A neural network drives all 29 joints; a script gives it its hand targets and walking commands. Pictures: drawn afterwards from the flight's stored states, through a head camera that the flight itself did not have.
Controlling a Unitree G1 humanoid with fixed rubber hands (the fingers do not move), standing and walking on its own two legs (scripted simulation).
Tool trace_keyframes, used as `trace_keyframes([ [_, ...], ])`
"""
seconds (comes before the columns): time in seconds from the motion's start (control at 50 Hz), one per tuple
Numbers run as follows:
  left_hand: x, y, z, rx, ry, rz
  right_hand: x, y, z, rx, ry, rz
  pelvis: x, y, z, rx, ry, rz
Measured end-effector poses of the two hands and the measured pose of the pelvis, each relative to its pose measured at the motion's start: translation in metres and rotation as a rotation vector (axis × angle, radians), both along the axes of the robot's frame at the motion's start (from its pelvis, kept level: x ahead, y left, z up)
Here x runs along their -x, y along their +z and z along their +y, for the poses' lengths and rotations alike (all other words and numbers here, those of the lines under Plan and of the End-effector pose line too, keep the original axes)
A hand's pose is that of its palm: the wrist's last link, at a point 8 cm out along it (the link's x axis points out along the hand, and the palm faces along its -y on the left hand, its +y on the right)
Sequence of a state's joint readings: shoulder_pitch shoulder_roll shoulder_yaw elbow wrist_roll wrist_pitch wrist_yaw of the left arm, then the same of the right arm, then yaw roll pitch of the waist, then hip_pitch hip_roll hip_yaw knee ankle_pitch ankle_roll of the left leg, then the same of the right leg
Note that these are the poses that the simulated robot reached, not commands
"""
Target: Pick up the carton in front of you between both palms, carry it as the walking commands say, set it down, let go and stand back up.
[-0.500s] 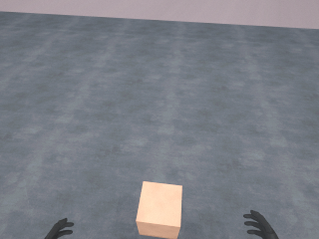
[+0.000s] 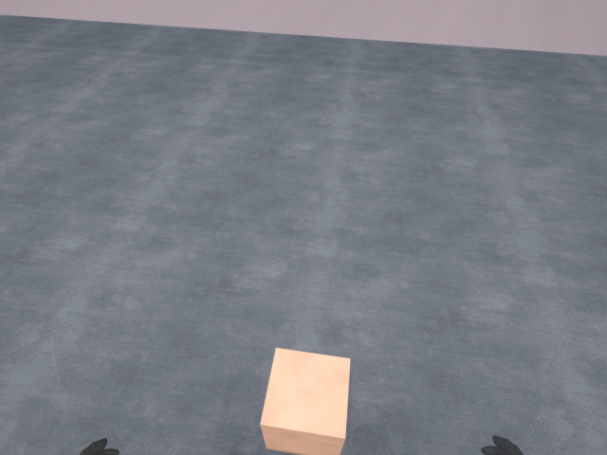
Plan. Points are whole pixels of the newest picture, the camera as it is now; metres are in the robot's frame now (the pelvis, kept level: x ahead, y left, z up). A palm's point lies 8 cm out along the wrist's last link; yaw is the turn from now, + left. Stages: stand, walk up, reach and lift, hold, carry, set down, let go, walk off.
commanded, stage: stand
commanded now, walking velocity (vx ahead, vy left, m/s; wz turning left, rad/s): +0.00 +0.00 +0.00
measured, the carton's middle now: (307, 405) +0.40 -0.02 -0.65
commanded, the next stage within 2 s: none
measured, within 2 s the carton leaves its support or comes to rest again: neither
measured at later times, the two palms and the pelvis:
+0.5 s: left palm out of the picture +0.09 +0.30 -0.09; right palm out of the picture +0.09 -0.30 -0.10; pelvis -0.01 +0.00 +0.01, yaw +0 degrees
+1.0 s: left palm out of the picture +0.06 +0.31 -0.09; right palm out of the picture +0.06 -0.31 -0.10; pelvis -0.03 +0.00 +0.01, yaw +0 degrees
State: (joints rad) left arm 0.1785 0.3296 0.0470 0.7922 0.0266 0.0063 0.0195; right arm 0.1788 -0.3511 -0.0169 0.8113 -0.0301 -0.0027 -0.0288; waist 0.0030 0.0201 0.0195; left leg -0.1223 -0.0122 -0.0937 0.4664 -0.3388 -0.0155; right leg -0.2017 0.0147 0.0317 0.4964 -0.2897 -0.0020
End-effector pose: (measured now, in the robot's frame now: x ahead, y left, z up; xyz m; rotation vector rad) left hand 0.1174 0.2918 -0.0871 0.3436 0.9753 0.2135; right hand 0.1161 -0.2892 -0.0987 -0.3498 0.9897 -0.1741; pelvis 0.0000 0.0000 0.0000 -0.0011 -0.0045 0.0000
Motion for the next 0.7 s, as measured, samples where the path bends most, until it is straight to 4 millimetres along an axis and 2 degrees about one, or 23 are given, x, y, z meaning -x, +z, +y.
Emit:
trace_keyframes([
  [0.34, 0.021, -0.002, 0.007, -0.008, 0.027, 0.058, 0.013, -0.001, -0.008, 0.014, -0.004, 0.045, 0.008, 0.004, -0.002, 0.000, 0.006, -0.015],
  [0.7, 0.045, -0.002, 0.012, -0.008, 0.042, 0.091, 0.042, -0.001, -0.015, 0.022, -0.022, 0.098, 0.023, 0.008, -0.002, 0.000, 0.007, -0.032],
])
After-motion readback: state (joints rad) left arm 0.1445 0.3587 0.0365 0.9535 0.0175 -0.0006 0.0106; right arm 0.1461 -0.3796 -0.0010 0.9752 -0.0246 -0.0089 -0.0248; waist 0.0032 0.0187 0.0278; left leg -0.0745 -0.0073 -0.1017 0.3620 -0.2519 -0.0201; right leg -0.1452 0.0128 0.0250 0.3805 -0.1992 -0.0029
